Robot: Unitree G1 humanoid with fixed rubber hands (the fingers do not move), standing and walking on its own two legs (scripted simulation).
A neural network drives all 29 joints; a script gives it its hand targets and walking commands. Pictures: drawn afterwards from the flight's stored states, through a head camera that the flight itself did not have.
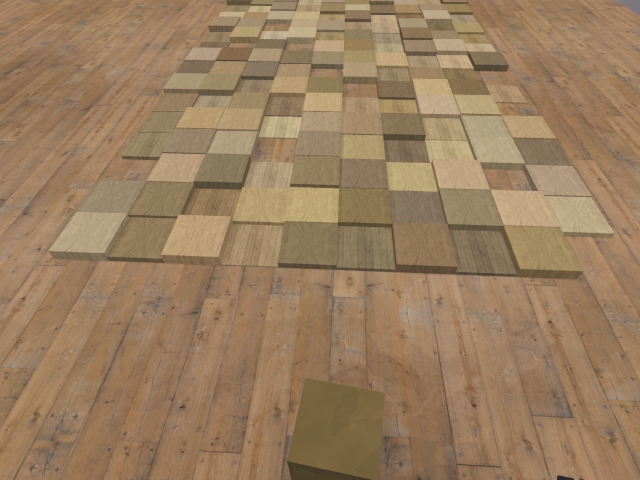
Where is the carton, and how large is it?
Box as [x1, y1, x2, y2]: [287, 378, 384, 479]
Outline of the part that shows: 305,378 287,458 291,478 377,479 384,393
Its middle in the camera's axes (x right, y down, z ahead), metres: +0.05 +0.55 +1.04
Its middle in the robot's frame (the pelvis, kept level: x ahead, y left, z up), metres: +0.37 -0.03 -0.66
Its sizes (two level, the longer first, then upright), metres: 0.210 0.200 0.250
